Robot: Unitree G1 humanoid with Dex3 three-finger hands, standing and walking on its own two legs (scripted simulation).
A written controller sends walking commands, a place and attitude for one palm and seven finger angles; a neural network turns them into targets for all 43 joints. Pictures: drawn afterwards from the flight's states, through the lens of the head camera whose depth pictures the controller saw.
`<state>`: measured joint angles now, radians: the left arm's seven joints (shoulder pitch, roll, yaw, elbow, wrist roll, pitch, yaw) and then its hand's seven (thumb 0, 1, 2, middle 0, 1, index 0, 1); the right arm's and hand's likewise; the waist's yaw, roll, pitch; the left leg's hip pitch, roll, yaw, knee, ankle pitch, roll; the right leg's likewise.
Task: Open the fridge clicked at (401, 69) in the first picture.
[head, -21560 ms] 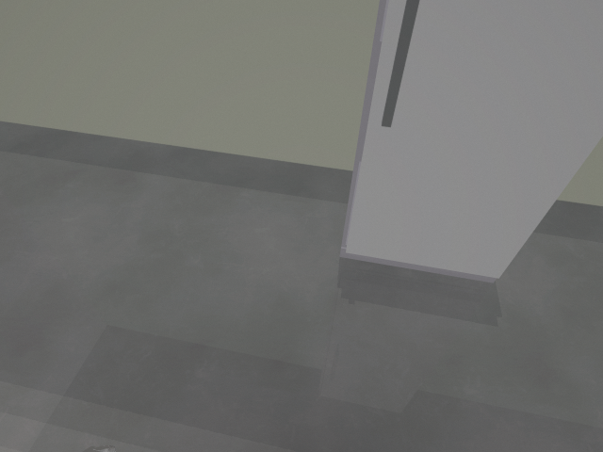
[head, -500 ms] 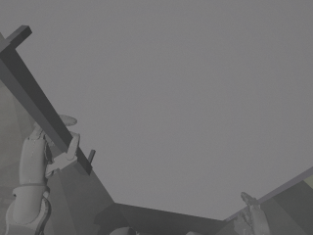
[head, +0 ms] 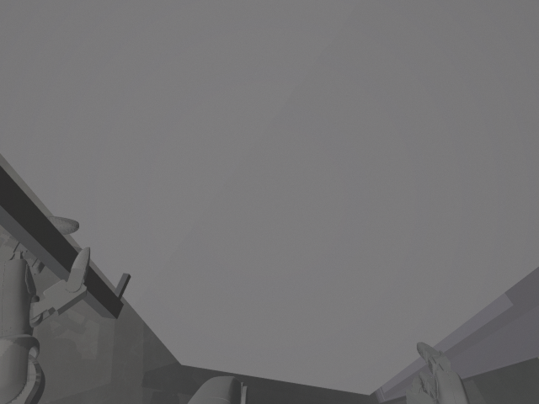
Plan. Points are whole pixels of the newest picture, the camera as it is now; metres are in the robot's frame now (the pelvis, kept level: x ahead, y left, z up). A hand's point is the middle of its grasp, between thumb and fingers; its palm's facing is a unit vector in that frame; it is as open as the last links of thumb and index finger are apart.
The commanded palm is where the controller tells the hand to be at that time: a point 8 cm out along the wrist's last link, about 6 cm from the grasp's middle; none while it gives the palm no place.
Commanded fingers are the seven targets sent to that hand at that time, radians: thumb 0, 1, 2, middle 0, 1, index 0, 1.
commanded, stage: walk backward, drawing the door open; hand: left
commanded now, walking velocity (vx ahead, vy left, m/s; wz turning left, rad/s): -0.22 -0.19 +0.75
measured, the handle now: (63, 231) +0.28 +0.27 +0.15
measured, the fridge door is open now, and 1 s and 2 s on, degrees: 68 82 82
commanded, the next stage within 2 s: stop walking and hold the door back in 0.28 s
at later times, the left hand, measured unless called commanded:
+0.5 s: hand out of the picture +0.08 +0.22 +0.12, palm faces +0.62 -0.70 -0.36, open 6.6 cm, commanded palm +0.06 +0.26 +0.11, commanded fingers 0.00 0.90 0.90 -0.45 -1.40 -0.45 -1.40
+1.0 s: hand (41, 396) +0.11 +0.23 +0.12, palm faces +0.59 -0.78 -0.24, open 5.9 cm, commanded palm +0.06 +0.26 +0.11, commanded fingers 0.00 0.90 0.90 -0.45 -1.40 -0.45 -1.40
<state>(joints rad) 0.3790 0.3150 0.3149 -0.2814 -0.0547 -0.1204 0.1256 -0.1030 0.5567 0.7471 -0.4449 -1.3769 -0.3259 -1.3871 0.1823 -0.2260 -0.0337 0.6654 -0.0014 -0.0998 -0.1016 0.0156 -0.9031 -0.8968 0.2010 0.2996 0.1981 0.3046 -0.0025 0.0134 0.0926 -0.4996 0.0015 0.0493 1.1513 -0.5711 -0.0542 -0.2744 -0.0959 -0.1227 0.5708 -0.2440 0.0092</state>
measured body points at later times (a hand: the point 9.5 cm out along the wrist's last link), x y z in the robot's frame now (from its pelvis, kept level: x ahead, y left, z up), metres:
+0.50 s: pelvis -0.09 -0.10 +0.00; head -0.07 -0.11 +0.45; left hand +0.04 +0.25 +0.14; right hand +0.13 -0.25 -0.10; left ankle -0.02 +0.07 -0.72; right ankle -0.06 -0.21 -0.74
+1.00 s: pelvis -0.18 -0.12 +0.01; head -0.17 -0.11 +0.46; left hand +0.08 +0.26 +0.14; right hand +0.02 -0.34 -0.09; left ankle -0.21 -0.01 -0.73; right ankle -0.09 -0.20 -0.69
